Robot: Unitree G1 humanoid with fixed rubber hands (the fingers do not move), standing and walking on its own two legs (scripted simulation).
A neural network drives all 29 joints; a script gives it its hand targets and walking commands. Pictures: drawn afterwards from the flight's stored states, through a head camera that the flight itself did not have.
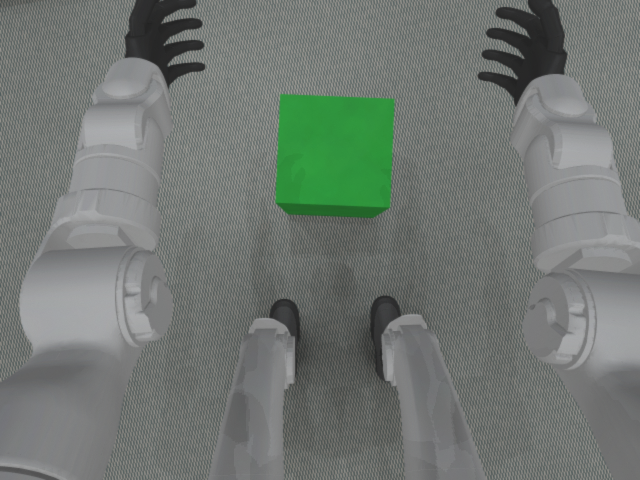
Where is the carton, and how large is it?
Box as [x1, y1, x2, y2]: [275, 94, 394, 217]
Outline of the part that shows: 280,94 275,202 287,213 290,214 373,217 388,208 390,197 394,99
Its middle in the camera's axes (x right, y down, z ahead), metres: +0.02 -0.17 +0.84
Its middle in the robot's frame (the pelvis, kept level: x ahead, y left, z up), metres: +0.53 -0.01 -0.52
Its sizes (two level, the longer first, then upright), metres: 0.210 0.200 0.250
